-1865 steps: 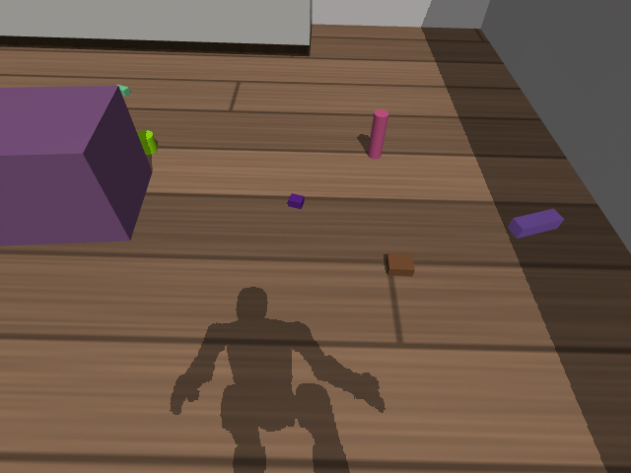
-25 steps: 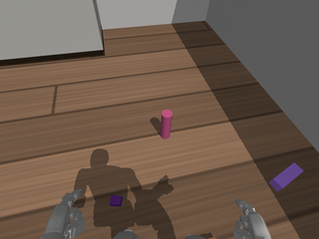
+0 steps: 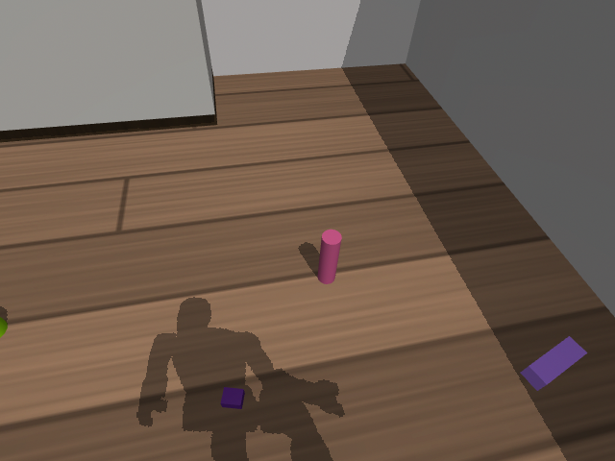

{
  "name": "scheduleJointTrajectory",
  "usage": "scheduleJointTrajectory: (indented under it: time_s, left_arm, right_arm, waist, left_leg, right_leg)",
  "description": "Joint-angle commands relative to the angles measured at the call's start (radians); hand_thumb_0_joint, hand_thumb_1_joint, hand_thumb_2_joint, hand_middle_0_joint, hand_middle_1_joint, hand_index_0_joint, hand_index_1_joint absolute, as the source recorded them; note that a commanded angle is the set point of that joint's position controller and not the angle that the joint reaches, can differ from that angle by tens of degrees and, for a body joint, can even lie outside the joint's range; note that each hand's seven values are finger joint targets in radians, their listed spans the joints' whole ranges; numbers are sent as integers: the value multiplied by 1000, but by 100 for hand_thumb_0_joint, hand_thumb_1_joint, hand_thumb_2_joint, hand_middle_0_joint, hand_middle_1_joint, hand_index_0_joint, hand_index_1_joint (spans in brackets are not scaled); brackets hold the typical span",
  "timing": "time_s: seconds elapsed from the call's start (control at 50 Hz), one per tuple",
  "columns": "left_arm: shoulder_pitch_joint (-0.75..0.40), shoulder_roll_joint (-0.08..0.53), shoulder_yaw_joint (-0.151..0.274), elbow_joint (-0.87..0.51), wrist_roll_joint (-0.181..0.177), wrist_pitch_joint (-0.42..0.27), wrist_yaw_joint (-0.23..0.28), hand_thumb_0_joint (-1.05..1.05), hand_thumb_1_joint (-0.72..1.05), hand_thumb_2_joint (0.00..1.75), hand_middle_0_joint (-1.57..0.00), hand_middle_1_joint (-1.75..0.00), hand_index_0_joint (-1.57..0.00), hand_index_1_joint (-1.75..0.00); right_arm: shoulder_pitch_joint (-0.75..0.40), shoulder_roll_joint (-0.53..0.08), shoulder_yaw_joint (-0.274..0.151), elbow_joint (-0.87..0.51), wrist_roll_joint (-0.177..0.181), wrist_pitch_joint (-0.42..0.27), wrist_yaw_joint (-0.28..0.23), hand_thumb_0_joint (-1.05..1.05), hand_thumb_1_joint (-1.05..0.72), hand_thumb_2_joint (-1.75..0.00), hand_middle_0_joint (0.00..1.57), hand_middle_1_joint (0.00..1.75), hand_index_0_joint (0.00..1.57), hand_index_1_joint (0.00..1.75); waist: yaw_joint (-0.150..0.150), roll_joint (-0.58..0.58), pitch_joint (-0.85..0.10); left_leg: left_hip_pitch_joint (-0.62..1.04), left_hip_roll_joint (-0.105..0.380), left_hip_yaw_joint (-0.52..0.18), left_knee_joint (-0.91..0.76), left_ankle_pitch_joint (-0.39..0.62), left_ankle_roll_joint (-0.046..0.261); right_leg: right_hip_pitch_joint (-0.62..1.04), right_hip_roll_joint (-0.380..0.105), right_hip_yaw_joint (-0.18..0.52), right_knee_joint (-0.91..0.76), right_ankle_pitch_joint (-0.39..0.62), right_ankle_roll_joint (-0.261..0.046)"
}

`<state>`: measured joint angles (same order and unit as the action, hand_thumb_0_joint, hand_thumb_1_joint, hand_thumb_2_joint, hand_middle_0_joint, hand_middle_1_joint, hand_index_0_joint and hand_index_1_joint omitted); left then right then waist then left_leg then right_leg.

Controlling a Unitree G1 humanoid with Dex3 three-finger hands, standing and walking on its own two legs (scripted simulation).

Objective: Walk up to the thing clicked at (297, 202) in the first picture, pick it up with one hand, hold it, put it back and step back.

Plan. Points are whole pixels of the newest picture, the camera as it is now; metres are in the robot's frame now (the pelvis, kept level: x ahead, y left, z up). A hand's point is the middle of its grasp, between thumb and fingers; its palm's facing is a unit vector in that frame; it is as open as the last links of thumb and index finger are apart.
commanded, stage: stand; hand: left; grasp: from above
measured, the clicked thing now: (232, 398) +0.41 +0.21 -0.75
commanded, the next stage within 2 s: step back in 1.94 s
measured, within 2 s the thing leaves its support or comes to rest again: neither
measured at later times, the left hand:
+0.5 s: hand out of the picture +0.02 +0.23 -0.15, palm faces +0.02 -0.94 -0.34, open 7.4 cm
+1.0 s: hand out of the picture +0.07 +0.22 -0.14, palm faces +0.02 -0.94 -0.33, open 7.4 cm
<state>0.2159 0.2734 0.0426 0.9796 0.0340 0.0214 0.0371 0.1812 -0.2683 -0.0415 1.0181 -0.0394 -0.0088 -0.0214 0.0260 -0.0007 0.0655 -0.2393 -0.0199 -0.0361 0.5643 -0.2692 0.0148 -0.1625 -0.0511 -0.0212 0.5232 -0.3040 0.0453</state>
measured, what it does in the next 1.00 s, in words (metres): stands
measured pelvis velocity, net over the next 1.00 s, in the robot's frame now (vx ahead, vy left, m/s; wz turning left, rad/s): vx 0.00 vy -0.02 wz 0.00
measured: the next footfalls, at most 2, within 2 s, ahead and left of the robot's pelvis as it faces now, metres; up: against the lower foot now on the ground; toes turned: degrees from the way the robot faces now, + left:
none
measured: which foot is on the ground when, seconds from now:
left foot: down 0.00-1.00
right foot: down 0.00-1.00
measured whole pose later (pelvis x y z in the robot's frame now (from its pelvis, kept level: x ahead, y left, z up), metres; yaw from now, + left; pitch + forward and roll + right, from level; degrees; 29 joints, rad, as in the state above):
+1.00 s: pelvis +0.00 -0.02 +0.01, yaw +0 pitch -4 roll +0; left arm 0.12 0.30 0.03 1.13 0.02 -0.01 0.01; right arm 0.13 -0.32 -0.02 1.14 -0.02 -0.01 -0.01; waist 0.00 0.02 0.07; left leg -0.13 0.01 -0.05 0.36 -0.16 -0.02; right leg -0.07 -0.02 -0.04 0.35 -0.22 0.01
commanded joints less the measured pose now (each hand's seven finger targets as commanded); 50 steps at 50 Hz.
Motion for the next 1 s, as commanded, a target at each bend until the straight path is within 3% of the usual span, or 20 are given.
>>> scheduleJointTrajectory:
  time_s: [0.0,0.06,0.12,0.22,0.28,0.44,0.5,0.68,0.82,0.98]
  left_arm:
    - [-39,179,39,-20,-5,-29,10,0,90,90,-20,-30,-20,-30]
    - [-38,175,33,15,0,-26,7,0,90,90,-20,-30,-20,-30]
    - [-43,180,30,39,1,-31,5,0,90,90,-20,-30,-20,-30]
    - [-47,189,28,69,-2,-32,0,0,90,90,-20,-30,-20,-30]
    - [-50,192,26,81,-1,-37,0,0,90,90,-20,-30,-20,-30]
    - [-74,220,27,91,-5,-39,-1,0,90,90,-20,-30,-20,-30]
    - [-76,222,27,89,-10,-46,-3,0,90,90,-20,-30,-20,-30]
    - [-95,227,28,99,-12,-43,-7,0,90,90,-20,-30,-20,-30]
    - [-98,224,26,100,-15,-45,-10,0,90,90,-20,-30,-20,-30]
    - [-123,232,27,102,-19,-43,-12,0,90,90,-20,-30,-20,-30]
  right_arm:
    - [-30,-194,-36,-39,13,-22,-19,0,-90,-90,20,30,20,30]
    - [-65,-204,-36,-24,14,-17,-17,0,-90,-90,20,30,20,30]
    - [-65,-200,-34,-6,16,-15,-14,0,-90,-90,20,30,20,30]
    - [-77,-209,-35,13,16,-11,-9,0,-90,-90,20,30,20,30]
    - [-84,-199,-31,21,19,-11,-4,0,-90,-90,20,30,20,30]
    - [-78,-212,-28,39,18,-5,1,0,-90,-90,20,30,20,30]
    - [-74,-218,-25,42,19,-9,3,0,-90,-90,20,30,20,30]
    - [-73,-228,-14,55,19,-10,-1,0,-90,-90,20,30,20,30]
    - [-81,-234,-9,59,22,-19,-3,0,-90,-90,20,30,20,30]
    - [-80,-235,-6,68,23,-17,-3,0,-90,-90,20,30,20,30]
  waist:
    - [-15,32,-61]
    - [-8,46,-16]
    - [-10,14,-19]
    - [-13,31,2]
    - [-13,0,8]
    - [-21,5,11]
    - [-21,12,-41]
    - [-21,-2,-27]
    - [-17,4,-64]
    - [-20,-5,-46]
  left_leg:
    - [62,103,-120,-184,186,24]
    - [40,109,-141,-235,62,21]
    - [54,104,-132,-242,89,17]
    - [49,107,-135,-277,2,14]
    - [57,103,-124,-264,53,11]
    - [57,100,-114,-260,29,9]
    - [82,104,-105,-246,108,14]
    - [81,112,-103,-259,140,9]
    - [117,122,-96,-244,266,7]
    - [98,127,-96,-264,239,4]
  right_leg:
    - [30,-45,52,-130,133,-51]
    - [29,-43,45,-158,92,-49]
    - [42,-52,50,-184,102,-49]
    - [27,-49,52,-205,66,-46]
    - [29,-57,58,-223,61,-46]
    - [13,-64,75,-260,-15,-52]
    - [58,-74,81,-252,75,-52]
    - [55,-68,73,-251,93,-53]
    - [86,-75,70,-239,210,-53]
    - [84,-72,66,-249,169,-53]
